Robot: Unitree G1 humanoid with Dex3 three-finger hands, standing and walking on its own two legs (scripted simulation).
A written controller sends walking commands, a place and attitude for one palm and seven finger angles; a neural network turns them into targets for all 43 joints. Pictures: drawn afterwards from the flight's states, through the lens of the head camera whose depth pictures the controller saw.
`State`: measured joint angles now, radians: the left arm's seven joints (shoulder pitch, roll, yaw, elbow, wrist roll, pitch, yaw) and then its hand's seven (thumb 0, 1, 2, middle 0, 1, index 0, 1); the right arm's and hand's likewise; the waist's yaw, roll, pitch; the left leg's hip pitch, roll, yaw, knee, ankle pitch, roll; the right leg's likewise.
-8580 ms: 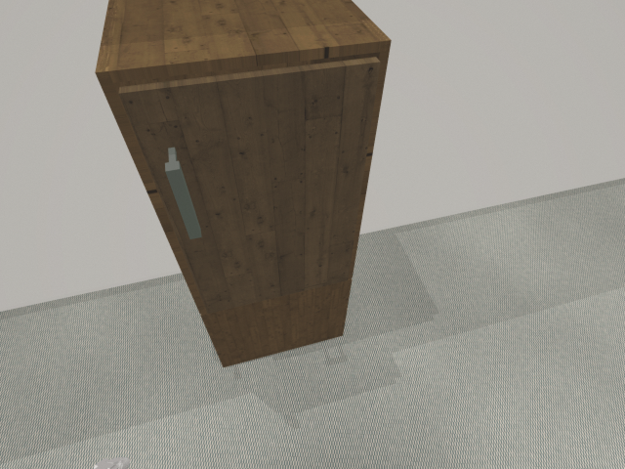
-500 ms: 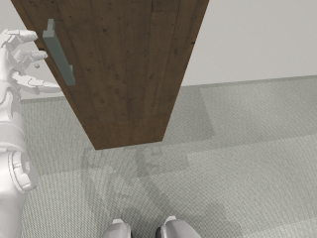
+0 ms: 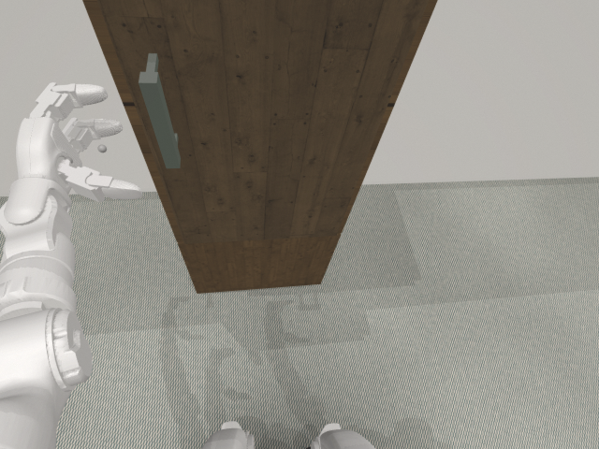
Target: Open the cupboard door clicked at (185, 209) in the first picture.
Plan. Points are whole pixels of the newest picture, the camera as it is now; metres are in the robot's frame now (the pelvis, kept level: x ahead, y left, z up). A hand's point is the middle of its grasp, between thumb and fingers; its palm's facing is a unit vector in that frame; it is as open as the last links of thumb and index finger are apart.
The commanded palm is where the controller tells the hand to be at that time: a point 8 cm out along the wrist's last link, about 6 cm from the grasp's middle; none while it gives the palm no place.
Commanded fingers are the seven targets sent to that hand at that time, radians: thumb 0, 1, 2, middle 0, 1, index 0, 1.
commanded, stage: move the hooked fingers beside the handle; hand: left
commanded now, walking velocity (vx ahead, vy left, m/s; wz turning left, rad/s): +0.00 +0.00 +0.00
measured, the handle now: (163, 115) +0.54 +0.18 +0.09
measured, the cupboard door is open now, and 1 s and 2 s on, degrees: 0 0 1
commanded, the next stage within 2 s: slide the fingers in behind the handle in 0.26 s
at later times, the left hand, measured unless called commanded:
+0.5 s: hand (123, 136) +0.50 +0.22 +0.08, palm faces +0.07 -1.00 +0.02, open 14.0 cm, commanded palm +0.47 +0.26 +0.08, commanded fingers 0.00 -0.50 0.30 -0.30 -1.20 -0.30 -1.20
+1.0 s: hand (132, 141) +0.50 +0.21 +0.08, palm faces +0.13 -0.99 +0.01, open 14.4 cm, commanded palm +0.48 +0.22 +0.08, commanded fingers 0.00 -0.50 0.30 -0.30 -1.20 -0.30 -1.20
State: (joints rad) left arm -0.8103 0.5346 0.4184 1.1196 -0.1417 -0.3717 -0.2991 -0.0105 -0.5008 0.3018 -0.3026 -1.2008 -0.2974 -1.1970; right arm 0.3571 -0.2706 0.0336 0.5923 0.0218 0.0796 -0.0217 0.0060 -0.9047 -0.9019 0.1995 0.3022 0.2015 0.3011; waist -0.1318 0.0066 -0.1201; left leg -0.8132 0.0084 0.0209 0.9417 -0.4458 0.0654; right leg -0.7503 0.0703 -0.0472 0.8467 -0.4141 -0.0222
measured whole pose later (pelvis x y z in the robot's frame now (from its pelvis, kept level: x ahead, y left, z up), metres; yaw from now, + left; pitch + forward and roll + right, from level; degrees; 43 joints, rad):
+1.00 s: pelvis +0.00 +0.00 -0.01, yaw +2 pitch +20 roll -4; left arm -0.91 0.46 0.30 1.15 -0.13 -0.37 -0.13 -0.01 -0.50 0.30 -0.22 -1.17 -0.22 -1.19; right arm 0.39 -0.26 0.02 0.65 0.00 0.06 0.02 0.01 -0.90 -0.90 0.20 0.30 0.20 0.30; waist -0.13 0.03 -0.12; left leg -0.87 0.00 -0.01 0.98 -0.45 0.06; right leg -0.79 0.06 -0.08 0.88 -0.43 -0.03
